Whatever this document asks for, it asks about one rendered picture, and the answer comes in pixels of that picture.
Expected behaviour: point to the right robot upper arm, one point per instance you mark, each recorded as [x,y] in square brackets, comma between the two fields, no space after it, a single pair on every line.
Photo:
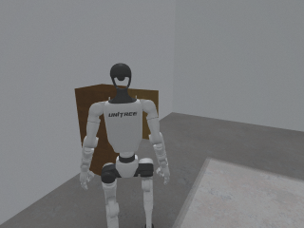
[152,120]

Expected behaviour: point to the robot left hand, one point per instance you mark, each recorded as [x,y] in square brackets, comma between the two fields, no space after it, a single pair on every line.
[84,178]

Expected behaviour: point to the left robot forearm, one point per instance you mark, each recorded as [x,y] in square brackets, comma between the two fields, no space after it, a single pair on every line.
[87,154]

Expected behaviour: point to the humanoid robot torso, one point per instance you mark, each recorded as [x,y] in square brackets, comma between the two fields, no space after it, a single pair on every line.
[124,130]

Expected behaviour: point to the left robot upper arm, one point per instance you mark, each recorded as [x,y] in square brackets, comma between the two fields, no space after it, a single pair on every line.
[93,123]

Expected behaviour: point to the cupboard door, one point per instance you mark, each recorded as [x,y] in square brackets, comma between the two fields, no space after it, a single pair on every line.
[145,94]

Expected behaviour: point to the right robot forearm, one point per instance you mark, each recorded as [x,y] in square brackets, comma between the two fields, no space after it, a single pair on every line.
[160,153]

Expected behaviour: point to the robot right hand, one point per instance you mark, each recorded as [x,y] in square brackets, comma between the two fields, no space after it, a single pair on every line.
[164,172]

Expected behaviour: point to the left robot thigh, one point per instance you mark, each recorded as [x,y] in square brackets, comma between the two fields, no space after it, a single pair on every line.
[109,183]

